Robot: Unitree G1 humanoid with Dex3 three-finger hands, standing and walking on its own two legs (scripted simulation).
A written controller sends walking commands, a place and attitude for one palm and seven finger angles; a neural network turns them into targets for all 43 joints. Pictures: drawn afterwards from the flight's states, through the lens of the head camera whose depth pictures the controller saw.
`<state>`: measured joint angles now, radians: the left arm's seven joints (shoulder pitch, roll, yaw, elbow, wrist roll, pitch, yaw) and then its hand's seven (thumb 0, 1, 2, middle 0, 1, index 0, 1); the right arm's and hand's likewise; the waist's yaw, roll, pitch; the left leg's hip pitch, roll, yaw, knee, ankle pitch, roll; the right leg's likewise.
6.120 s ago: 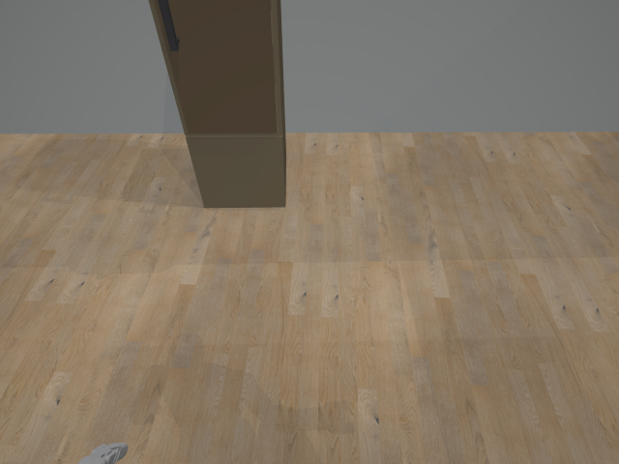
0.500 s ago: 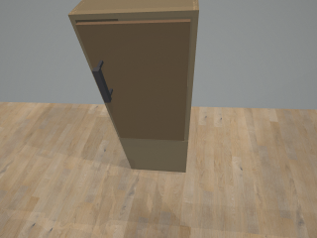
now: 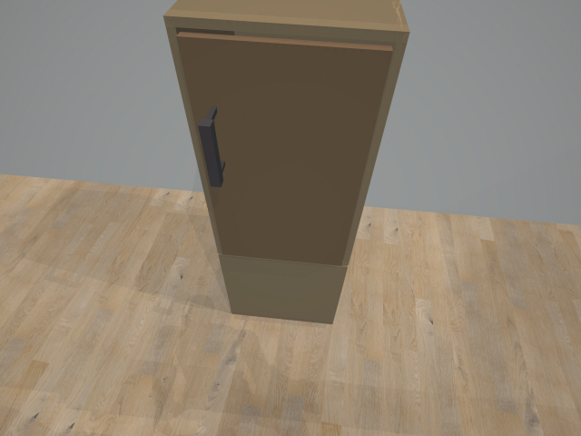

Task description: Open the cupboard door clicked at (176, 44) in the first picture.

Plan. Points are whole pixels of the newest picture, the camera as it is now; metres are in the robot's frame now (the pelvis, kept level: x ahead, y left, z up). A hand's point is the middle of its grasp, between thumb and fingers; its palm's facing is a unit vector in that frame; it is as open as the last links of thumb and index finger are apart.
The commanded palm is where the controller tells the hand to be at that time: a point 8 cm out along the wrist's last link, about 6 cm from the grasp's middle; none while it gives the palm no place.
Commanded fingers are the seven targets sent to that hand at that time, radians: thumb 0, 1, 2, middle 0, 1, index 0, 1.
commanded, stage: look again from close up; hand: left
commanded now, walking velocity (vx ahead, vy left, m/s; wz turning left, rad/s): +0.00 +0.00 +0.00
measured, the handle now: (214, 148) +0.59 +0.19 +0.05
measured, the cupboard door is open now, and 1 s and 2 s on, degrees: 0 0 0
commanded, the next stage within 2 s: shuffle to correct the standing spot in 0.62 s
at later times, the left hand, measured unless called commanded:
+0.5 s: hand out of the picture +0.00 +0.18 -0.17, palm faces -0.01 -0.96 -0.26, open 7.3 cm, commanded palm none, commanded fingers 0.00 0.90 0.90 -0.20 -0.30 -0.20 -0.30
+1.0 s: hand out of the picture -0.01 +0.14 -0.19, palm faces +0.09 -0.98 -0.18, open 7.3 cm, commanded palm none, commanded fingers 0.00 0.90 0.90 -0.20 -0.30 -0.20 -0.30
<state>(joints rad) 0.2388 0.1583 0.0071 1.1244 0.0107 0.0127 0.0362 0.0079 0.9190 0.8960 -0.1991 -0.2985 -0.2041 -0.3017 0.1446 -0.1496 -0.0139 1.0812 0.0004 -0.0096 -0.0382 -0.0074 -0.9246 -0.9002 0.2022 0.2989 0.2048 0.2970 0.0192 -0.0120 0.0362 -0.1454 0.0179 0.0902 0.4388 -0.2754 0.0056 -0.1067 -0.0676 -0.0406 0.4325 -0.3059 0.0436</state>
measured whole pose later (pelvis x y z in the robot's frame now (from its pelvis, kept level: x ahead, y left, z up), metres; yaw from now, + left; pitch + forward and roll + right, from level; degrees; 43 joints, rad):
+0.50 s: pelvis -0.02 -0.01 -0.01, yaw +0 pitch -1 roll +1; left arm 0.26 0.17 -0.02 1.08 0.01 0.00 0.03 0.01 0.91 0.90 -0.20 -0.30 -0.20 -0.30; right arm 0.30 -0.16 0.01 1.07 -0.01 0.00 -0.02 0.01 -0.91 -0.90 0.20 0.30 0.20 0.30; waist -0.01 0.05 0.04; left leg -0.20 0.02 0.10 0.51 -0.29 0.00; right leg -0.19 -0.07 -0.03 0.56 -0.35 0.03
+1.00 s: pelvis +0.02 -0.02 -0.01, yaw +1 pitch +0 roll +0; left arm 0.34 0.14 0.02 1.09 0.02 -0.01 0.02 0.00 0.91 0.90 -0.20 -0.30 -0.21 -0.30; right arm 0.28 -0.19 -0.01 1.08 -0.01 0.00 -0.02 0.01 -0.91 -0.90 0.20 0.30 0.20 0.30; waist 0.03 -0.01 0.03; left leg -0.23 0.04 0.10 0.60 -0.35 0.01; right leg -0.15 -0.04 -0.07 0.58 -0.42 0.00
